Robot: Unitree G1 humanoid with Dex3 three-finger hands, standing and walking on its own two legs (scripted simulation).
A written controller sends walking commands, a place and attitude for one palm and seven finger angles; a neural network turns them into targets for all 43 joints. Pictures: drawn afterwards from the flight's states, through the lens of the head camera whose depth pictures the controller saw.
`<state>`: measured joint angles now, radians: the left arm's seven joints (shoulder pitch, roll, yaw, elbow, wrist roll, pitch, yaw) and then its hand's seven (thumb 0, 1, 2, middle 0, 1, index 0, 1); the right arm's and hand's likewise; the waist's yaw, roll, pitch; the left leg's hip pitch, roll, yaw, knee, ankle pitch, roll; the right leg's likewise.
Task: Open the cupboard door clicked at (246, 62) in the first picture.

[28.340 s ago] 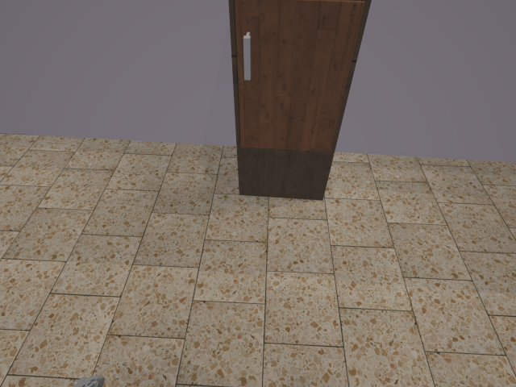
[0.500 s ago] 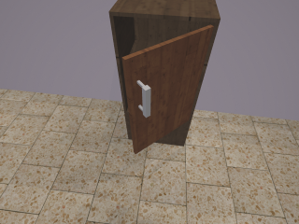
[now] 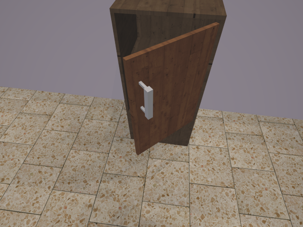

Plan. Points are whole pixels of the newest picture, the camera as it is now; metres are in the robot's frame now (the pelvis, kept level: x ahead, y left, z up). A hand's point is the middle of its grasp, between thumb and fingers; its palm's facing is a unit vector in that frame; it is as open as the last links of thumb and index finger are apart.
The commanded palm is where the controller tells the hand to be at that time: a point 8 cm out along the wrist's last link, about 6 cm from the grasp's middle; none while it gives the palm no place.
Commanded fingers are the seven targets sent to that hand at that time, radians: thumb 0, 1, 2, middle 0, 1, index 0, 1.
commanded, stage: look to check the result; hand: left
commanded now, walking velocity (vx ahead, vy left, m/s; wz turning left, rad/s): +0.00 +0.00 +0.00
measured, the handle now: (145, 100) +0.52 +0.06 +0.00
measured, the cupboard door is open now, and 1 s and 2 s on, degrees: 44 44 44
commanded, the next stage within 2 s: walk to a spot facing it in 0.08 s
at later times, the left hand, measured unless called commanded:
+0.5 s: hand out of the picture +0.06 +0.19 -0.18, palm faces -0.07 -0.97 -0.25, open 7.4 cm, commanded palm none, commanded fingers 0.00 0.90 0.90 -0.20 -0.30 -0.20 -0.30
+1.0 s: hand out of the picture +0.10 +0.15 -0.16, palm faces -0.28 -0.92 -0.27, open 7.4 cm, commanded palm none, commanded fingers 0.00 0.90 0.90 -0.20 -0.30 -0.20 -0.30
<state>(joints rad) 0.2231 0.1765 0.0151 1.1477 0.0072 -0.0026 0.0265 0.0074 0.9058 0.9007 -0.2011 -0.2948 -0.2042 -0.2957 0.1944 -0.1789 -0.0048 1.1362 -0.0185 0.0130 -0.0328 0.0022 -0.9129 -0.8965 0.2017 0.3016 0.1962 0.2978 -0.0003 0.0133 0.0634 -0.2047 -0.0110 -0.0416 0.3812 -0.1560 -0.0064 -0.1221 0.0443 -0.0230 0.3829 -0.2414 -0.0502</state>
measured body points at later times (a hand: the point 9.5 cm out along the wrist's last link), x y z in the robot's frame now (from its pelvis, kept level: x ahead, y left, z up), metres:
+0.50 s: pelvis +0.01 +0.00 -0.01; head +0.04 -0.01 +0.44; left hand +0.07 +0.24 -0.16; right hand +0.03 -0.25 -0.16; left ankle +0.03 +0.12 -0.74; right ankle -0.02 -0.09 -0.74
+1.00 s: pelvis +0.00 -0.03 +0.00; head +0.05 -0.06 +0.44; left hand +0.11 +0.20 -0.14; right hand +0.04 -0.30 -0.14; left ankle +0.03 +0.14 -0.69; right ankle -0.03 -0.09 -0.74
